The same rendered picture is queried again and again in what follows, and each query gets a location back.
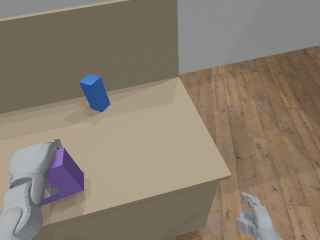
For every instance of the robot left hand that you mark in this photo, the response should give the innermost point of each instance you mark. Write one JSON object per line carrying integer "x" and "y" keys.
{"x": 36, "y": 159}

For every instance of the robot right hand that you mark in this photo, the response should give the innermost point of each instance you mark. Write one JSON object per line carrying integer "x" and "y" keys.
{"x": 249, "y": 222}

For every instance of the left robot forearm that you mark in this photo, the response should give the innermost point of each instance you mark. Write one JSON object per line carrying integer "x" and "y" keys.
{"x": 21, "y": 217}

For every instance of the right robot forearm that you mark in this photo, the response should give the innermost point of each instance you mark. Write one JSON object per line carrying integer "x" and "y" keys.
{"x": 267, "y": 234}

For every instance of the sponge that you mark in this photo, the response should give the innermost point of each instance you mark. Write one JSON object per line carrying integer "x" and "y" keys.
{"x": 65, "y": 175}

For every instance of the table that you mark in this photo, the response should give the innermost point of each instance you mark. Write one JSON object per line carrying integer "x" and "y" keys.
{"x": 151, "y": 168}

